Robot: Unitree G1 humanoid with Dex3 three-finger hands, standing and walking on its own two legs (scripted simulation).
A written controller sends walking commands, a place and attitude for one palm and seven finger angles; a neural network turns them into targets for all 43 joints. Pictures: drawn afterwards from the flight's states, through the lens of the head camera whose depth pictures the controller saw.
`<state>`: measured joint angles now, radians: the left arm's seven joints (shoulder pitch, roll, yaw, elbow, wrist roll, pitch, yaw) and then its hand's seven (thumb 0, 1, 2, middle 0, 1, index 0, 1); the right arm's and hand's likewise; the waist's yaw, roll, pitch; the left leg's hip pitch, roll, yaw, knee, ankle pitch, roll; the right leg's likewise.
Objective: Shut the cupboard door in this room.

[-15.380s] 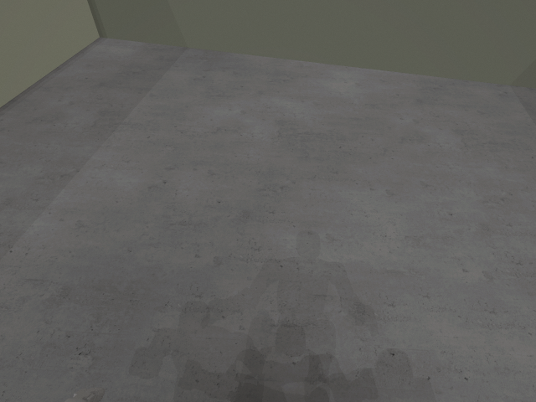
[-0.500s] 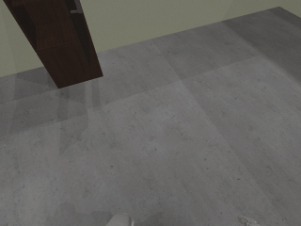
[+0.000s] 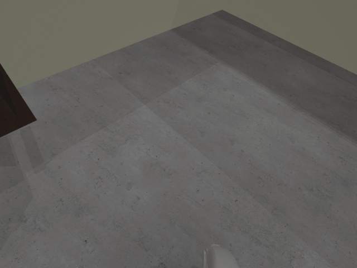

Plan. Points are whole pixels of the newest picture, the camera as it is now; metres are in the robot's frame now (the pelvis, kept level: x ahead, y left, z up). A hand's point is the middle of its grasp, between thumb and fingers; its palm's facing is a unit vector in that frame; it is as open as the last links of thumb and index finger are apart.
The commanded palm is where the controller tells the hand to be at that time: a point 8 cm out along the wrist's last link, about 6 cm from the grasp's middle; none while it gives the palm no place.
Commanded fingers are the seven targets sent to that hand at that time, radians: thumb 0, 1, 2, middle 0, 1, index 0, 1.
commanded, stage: walk around to get in front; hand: left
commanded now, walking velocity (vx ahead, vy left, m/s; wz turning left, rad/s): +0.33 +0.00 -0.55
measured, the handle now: out of the picture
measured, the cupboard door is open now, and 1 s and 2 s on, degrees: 81 81 81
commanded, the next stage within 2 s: none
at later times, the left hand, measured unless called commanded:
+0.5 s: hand (143, 200) +0.32 +0.11 -0.16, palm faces -0.21 -0.94 -0.26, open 7.2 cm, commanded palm none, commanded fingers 0.00 0.90 0.90 -0.20 -0.30 -0.20 -0.30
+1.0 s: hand (168, 136) +0.57 +0.05 -0.17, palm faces -0.30 -0.94 -0.18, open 7.3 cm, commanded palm none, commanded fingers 0.00 0.90 0.90 -0.20 -0.30 -0.20 -0.30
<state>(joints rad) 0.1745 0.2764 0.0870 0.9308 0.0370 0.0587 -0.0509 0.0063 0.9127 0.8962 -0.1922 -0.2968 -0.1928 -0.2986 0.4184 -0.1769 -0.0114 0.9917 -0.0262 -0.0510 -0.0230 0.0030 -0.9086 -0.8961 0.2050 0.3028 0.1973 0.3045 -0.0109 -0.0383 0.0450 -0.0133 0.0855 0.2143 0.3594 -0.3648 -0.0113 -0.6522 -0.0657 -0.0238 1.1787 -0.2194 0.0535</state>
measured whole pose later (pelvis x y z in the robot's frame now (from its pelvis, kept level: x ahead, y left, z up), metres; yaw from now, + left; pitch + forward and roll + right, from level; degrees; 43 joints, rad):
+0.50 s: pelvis +0.22 -0.08 +0.00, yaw -13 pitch +1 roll +0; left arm 0.22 0.21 0.05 1.02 0.02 -0.06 0.00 -0.01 0.93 0.89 -0.20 -0.30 -0.20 -0.30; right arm 0.17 -0.18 -0.05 0.94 -0.03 -0.02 0.01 0.00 -0.91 -0.90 0.20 0.30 0.19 0.30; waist -0.02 0.03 0.05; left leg -0.63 0.17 0.04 1.01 -0.23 -0.07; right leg -0.17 0.07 -0.06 0.44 -0.30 -0.09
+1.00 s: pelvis +0.46 -0.10 +0.00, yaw -21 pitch +0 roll +1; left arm 0.22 0.19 0.07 1.03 0.03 0.00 -0.02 0.01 0.93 0.90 -0.20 -0.30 -0.20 -0.30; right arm 0.35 -0.18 -0.05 1.09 -0.03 -0.06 -0.01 -0.01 -0.94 -0.90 0.20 0.30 0.20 0.30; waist 0.01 -0.03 0.04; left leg -0.08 0.06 0.22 0.39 -0.30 0.00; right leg -0.58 -0.13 -0.06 0.95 -0.22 0.02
